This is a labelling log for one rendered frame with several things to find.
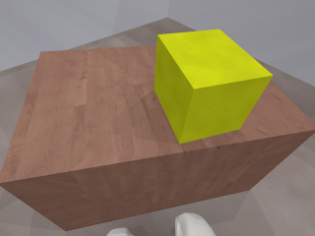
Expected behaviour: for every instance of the pedestal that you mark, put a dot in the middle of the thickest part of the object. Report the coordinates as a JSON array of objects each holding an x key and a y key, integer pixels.
[{"x": 93, "y": 144}]

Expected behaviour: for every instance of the carton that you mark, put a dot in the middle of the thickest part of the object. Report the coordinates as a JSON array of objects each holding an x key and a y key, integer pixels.
[{"x": 206, "y": 83}]

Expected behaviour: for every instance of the right robot thigh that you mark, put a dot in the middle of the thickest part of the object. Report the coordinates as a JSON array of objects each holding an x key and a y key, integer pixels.
[{"x": 192, "y": 224}]

